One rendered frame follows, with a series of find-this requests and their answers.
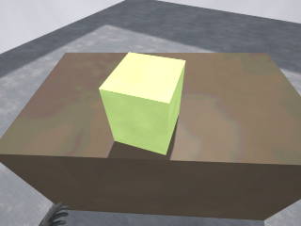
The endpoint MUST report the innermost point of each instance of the robot left hand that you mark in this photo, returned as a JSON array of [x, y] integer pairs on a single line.
[[49, 218]]

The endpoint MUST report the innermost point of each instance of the pedestal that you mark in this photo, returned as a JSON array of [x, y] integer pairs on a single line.
[[235, 151]]

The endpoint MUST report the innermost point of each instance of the carton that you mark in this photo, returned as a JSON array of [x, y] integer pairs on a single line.
[[142, 99]]

